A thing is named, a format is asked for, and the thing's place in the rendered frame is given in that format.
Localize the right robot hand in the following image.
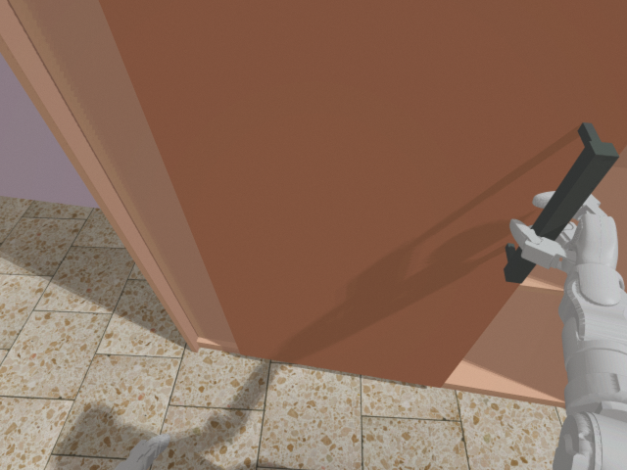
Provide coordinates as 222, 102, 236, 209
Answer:
509, 191, 618, 275

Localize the robot right upper arm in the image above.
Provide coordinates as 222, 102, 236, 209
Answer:
553, 411, 627, 470

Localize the handle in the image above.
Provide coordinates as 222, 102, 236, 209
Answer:
504, 122, 619, 284

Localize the left robot hand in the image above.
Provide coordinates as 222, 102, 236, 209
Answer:
115, 434, 170, 470

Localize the wardrobe door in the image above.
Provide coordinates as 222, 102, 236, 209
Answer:
99, 0, 627, 388
9, 0, 236, 343

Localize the right robot forearm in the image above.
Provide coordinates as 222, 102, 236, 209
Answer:
558, 263, 627, 423

